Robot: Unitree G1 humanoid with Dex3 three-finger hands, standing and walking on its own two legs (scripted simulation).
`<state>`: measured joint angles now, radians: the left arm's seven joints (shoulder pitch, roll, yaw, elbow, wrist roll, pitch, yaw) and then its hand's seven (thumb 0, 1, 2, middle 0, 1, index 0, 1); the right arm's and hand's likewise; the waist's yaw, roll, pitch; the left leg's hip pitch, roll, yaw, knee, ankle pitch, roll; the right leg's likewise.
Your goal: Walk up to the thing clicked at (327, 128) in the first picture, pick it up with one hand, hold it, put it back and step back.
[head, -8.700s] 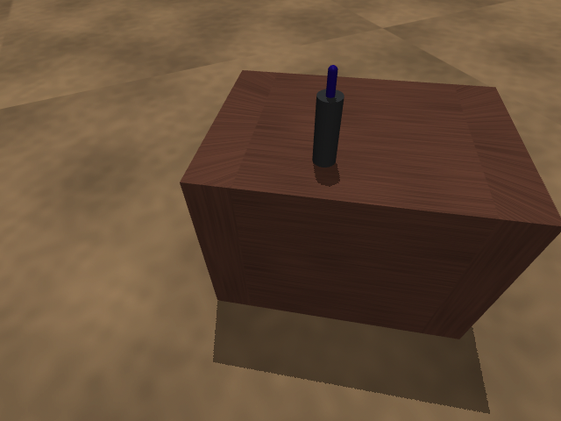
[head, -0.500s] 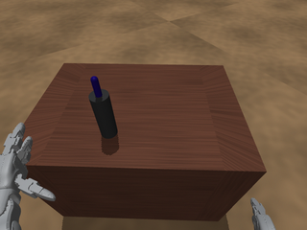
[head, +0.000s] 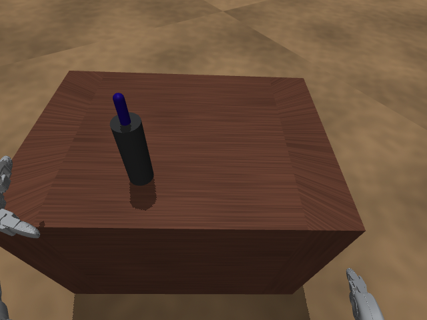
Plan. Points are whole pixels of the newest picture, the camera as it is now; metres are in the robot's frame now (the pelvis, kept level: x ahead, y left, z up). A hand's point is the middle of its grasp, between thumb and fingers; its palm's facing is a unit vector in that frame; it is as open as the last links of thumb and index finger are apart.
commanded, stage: go down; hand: left
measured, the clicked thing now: (131, 141) +0.51 +0.19 +0.03
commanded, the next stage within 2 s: none
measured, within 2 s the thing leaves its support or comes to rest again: neither
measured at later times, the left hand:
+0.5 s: hand (15, 171) +0.38 +0.36 +0.09, palm faces +0.20 -0.98 +0.00, open 17.7 cm
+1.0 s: hand (13, 162) +0.40 +0.38 +0.09, palm faces +0.21 -0.98 +0.01, open 17.6 cm
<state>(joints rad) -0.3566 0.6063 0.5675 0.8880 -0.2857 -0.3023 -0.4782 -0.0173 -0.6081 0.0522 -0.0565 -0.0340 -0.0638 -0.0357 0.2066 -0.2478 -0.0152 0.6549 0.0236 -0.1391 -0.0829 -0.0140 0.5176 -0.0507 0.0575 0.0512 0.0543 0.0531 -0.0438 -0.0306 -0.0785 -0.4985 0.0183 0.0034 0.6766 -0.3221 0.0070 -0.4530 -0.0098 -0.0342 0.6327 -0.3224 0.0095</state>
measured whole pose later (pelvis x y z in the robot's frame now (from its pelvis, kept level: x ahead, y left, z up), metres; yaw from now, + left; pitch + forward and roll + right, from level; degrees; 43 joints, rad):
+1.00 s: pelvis +0.00 +0.01 -0.03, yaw -1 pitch +16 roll -3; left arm -0.61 0.83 0.65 1.10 -0.21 -0.23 -0.54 -0.02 -0.59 0.06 -0.06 -0.03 -0.06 -0.04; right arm 0.29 -0.26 0.04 0.45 0.01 -0.17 -0.07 -0.01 0.53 -0.05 0.06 0.05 0.06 0.05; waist -0.11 -0.02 -0.14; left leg -0.78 0.04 -0.02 0.93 -0.43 0.01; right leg -0.71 0.01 -0.05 0.84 -0.40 0.01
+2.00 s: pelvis +0.00 +0.01 -0.04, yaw -1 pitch +17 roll -4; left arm -0.63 0.87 0.67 1.11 -0.19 -0.20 -0.55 -0.02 -0.61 0.05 -0.06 -0.04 -0.07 -0.04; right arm 0.33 -0.28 0.02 0.35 0.01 -0.16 -0.07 -0.01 0.53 -0.05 0.06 0.05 0.06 0.05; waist -0.12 -0.02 -0.16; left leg -0.82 0.04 -0.02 0.98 -0.45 0.02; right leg -0.75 0.01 -0.05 0.88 -0.43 0.02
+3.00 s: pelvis -0.02 +0.00 -0.08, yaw -3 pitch +23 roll -3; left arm -0.77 0.53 0.47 1.11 -0.10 -0.41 -0.13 -0.02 -0.52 0.02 -0.06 -0.02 -0.07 -0.01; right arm 0.37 -0.24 -0.01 0.08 -0.05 -0.02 0.03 -0.02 0.54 -0.04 0.06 0.05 0.06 0.05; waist -0.19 0.00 -0.16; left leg -1.07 0.05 -0.01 1.17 -0.50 0.01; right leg -1.02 0.02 -0.03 1.11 -0.49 0.01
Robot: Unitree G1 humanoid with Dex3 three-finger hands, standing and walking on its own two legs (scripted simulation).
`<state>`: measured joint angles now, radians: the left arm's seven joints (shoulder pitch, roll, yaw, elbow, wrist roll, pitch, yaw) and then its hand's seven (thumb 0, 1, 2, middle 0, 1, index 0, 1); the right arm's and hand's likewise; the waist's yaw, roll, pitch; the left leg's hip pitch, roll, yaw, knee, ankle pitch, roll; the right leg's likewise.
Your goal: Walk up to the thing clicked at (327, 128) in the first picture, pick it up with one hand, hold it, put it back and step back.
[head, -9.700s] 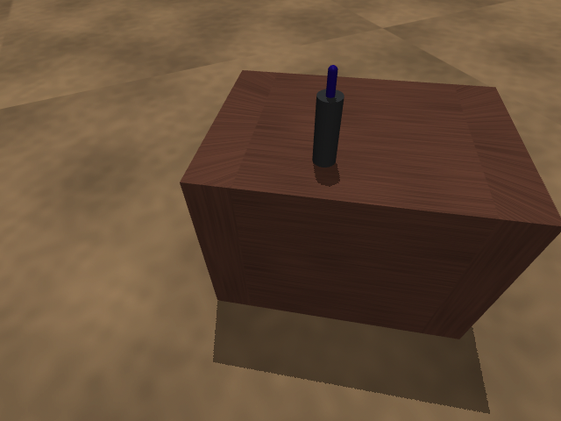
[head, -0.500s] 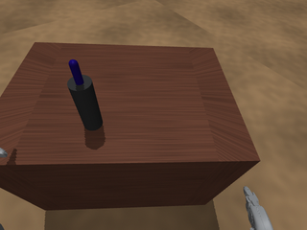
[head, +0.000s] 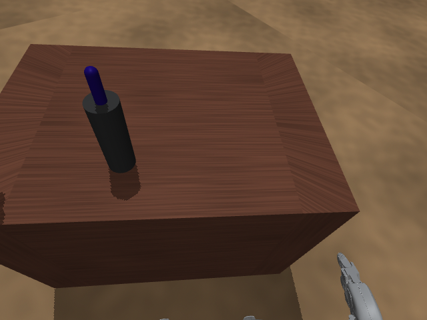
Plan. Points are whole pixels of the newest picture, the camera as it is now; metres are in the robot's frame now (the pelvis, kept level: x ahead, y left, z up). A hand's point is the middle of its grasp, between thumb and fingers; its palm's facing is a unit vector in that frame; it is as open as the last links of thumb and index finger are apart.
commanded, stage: go down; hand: left
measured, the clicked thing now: (109, 124) +0.51 +0.20 +0.06
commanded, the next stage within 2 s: approach in 1.02 s
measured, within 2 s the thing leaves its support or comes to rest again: neither
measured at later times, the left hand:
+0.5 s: hand out of the picture +0.42 +0.39 +0.12, palm faces +0.24 -0.97 +0.01, open 17.6 cm
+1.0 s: hand out of the picture +0.40 +0.40 +0.11, palm faces +0.24 -0.97 +0.02, open 17.7 cm
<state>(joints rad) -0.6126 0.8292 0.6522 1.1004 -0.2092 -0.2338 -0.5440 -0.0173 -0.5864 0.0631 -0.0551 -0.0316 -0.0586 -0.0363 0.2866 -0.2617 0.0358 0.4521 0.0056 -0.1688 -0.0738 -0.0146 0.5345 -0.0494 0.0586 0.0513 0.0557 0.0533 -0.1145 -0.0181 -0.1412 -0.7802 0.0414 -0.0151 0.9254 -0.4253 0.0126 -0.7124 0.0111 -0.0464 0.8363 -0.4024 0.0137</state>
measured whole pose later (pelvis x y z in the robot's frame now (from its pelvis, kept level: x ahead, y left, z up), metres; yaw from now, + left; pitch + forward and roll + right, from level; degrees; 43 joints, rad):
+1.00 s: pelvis +0.00 +0.01 -0.01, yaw +0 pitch +17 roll -4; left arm -0.63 0.87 0.67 1.11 -0.19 -0.20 -0.55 -0.02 -0.61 0.05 -0.06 -0.04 -0.07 -0.04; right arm 0.33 -0.28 0.02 0.35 0.01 -0.16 -0.07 -0.01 0.53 -0.05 0.06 0.05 0.06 0.05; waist -0.12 -0.02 -0.16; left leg -0.82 0.04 -0.02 0.98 -0.45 0.02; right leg -0.75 0.01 -0.05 0.88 -0.43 0.02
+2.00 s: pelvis -0.02 +0.00 -0.05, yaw -2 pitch +23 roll -3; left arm -0.77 0.53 0.47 1.11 -0.10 -0.41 -0.13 -0.02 -0.52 0.02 -0.06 -0.02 -0.07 -0.01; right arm 0.37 -0.24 -0.01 0.08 -0.05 -0.02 0.03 -0.02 0.54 -0.04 0.06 0.05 0.06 0.05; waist -0.19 0.00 -0.16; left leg -1.07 0.05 -0.01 1.17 -0.50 0.01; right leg -1.02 0.02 -0.03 1.11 -0.49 0.01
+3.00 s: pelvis -0.01 +0.00 -0.04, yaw -2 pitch +23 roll -3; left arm -0.76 0.47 0.42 1.09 -0.07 -0.44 -0.04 -0.01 -0.18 0.61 -0.85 -0.76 -0.89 -0.76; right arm 0.40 -0.26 -0.02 -0.04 -0.05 0.02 0.05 -0.01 0.51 -0.05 0.06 0.05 0.06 0.05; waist -0.21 -0.01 -0.16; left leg -1.06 0.05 -0.01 1.16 -0.51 0.01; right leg -1.01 0.02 -0.03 1.10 -0.49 0.01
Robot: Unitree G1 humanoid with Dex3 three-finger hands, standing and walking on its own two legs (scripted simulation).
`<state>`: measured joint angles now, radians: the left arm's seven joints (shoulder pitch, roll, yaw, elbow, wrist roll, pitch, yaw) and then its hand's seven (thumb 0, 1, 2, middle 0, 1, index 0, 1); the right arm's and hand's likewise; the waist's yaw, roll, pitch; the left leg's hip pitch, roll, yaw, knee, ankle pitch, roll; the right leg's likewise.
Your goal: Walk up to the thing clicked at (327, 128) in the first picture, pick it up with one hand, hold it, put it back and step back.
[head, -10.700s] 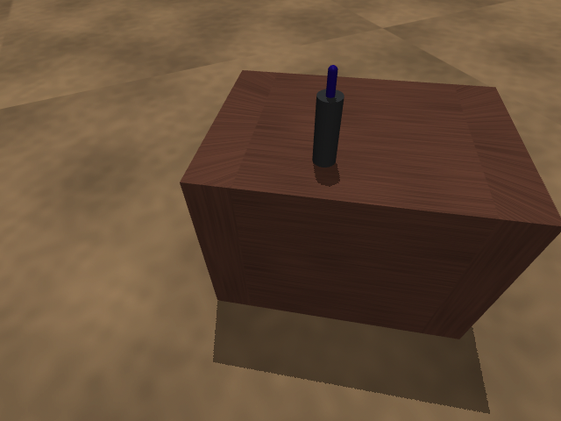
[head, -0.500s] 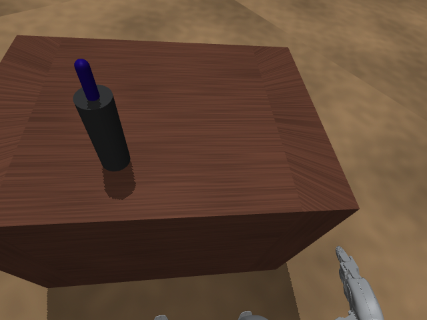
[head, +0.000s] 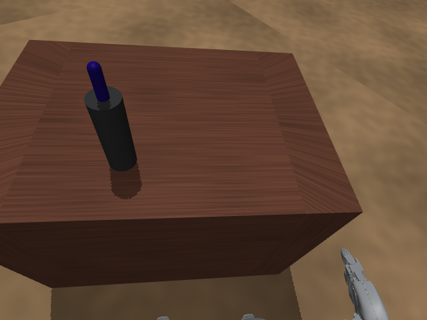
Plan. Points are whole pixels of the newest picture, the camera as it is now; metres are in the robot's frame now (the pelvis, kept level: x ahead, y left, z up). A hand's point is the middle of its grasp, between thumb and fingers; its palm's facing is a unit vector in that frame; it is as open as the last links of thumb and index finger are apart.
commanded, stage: go down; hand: left
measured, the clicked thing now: (110, 121) +0.51 +0.19 +0.07
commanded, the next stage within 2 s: approach in 0.02 s
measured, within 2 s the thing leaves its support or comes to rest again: neither
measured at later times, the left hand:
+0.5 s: hand (31, 152) +0.44 +0.32 +0.06, palm faces +0.14 -0.99 +0.05, open 17.7 cm
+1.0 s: hand (97, 147) +0.48 +0.22 +0.02, palm faces +0.20 -0.98 +0.01, open 17.4 cm
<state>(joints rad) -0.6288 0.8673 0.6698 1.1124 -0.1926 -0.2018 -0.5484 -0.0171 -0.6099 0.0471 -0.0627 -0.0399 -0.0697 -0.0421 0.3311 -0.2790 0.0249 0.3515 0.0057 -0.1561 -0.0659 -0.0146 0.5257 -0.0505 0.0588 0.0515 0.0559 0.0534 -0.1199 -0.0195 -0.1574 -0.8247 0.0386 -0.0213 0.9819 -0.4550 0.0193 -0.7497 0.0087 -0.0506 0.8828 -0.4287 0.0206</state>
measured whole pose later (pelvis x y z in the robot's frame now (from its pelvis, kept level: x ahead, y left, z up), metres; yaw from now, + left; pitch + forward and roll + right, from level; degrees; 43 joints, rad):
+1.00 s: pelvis -0.02 -0.01 -0.04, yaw -2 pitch +23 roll -3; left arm -0.77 0.53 0.47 1.11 -0.10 -0.41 -0.13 -0.02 -0.52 0.02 -0.06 -0.02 -0.07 -0.01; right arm 0.37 -0.24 -0.01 0.08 -0.05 -0.02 0.03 -0.02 0.54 -0.04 0.06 0.05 0.06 0.05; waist -0.19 0.00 -0.16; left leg -1.07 0.05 -0.01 1.17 -0.50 0.01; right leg -1.02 0.02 -0.03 1.11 -0.49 0.01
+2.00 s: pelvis -0.01 -0.01 -0.04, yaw -2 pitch +23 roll -3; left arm -0.76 0.47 0.42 1.09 -0.07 -0.44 -0.04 -0.01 -0.18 0.61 -0.85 -0.76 -0.89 -0.76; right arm 0.40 -0.26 -0.02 -0.04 -0.05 0.02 0.05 -0.01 0.51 -0.05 0.06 0.05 0.06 0.05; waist -0.21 -0.01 -0.16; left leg -1.06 0.05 -0.01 1.16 -0.51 0.01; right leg -1.01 0.02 -0.03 1.10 -0.49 0.01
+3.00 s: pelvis -0.01 -0.01 -0.01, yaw -1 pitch +18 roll -2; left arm -0.75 0.43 0.35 1.03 -0.09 -0.33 -0.04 0.00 -0.40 1.21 -0.75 -1.11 -0.78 -1.12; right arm 0.37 -0.24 -0.02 0.06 -0.03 0.04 0.01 -0.01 0.53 -0.05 0.06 0.05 0.05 0.05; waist -0.17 -0.01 -0.12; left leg -0.87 0.04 0.01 1.02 -0.45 0.01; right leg -0.83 0.01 -0.02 0.96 -0.44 0.01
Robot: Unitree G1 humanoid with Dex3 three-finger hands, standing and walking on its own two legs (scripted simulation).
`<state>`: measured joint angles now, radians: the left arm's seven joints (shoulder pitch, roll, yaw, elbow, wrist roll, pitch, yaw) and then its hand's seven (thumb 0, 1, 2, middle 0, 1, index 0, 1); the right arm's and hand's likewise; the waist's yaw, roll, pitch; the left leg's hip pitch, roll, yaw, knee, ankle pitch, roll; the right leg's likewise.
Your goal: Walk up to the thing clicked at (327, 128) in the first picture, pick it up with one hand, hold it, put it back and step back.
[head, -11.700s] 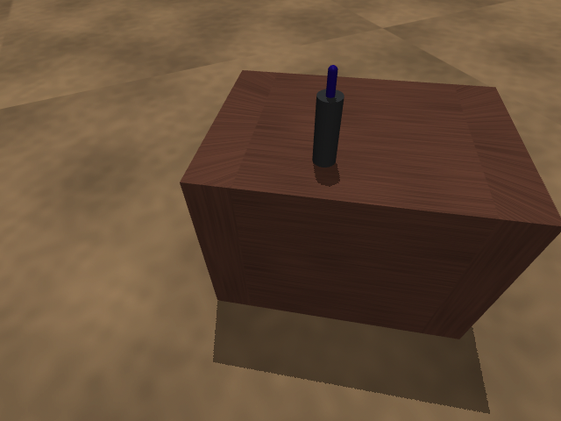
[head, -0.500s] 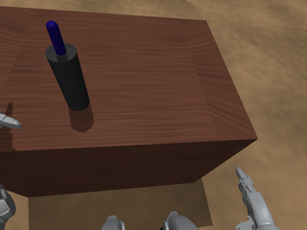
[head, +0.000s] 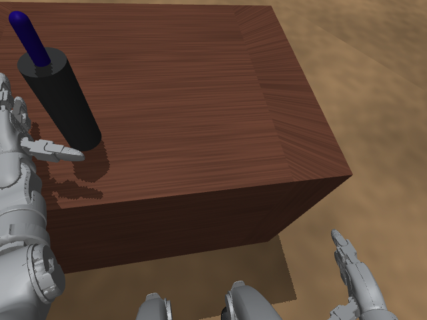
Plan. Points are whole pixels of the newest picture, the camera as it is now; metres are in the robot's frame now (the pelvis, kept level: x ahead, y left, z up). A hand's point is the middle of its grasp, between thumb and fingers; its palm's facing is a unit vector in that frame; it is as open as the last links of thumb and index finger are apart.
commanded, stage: close in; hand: left
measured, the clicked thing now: (59, 92) +0.52 +0.21 +0.10
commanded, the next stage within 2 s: close in 0.06 s
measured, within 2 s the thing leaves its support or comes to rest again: leaves its support in 1.44 s
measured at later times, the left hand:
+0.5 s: hand (71, 117) +0.51 +0.21 +0.05, palm faces +0.21 -0.98 +0.01, open 16.8 cm
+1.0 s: hand (72, 121) +0.50 +0.21 +0.05, palm faces +0.20 -0.98 -0.01, open 9.4 cm
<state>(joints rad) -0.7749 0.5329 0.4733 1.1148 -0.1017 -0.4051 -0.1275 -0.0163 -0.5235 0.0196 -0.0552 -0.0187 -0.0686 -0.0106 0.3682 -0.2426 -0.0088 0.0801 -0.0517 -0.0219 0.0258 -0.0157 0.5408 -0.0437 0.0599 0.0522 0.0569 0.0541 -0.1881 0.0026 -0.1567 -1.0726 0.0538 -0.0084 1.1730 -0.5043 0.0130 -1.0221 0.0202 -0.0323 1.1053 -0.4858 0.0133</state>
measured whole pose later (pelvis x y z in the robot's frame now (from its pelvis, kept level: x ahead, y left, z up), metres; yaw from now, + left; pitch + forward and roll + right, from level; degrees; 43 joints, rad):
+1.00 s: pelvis +0.01 +0.00 +0.00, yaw +0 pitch +23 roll -3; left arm -0.76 0.47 0.42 1.09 -0.07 -0.44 -0.04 -0.01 -0.18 0.61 -0.85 -0.76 -0.89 -0.76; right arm 0.40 -0.26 -0.02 -0.04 -0.05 0.02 0.05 -0.01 0.51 -0.05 0.06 0.05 0.06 0.05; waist -0.21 -0.01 -0.16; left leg -1.06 0.05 -0.01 1.16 -0.51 0.01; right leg -1.01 0.02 -0.03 1.10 -0.49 0.01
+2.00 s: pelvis +0.01 +0.00 +0.03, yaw +1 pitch +18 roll -2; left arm -0.75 0.43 0.35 1.03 -0.09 -0.33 -0.04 0.00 -0.40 1.21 -0.75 -1.11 -0.78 -1.12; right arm 0.37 -0.24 -0.02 0.06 -0.03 0.04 0.01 -0.01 0.53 -0.05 0.06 0.05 0.05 0.05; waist -0.17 -0.01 -0.12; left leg -0.87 0.04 0.01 1.02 -0.45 0.01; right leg -0.83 0.01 -0.02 0.96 -0.44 0.01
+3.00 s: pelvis +0.02 +0.00 +0.06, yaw +1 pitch +6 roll -1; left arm -0.42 0.25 0.19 0.38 -0.16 0.06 0.07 0.00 -0.39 1.21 -0.75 -1.11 -0.78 -1.12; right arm 0.36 -0.22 -0.07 0.33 0.03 -0.01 -0.08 -0.02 0.54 -0.05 0.06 0.05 0.05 0.05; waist -0.03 0.03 -0.11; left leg -0.50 0.02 0.03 0.78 -0.39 0.01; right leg -0.48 -0.01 0.00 0.76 -0.39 0.02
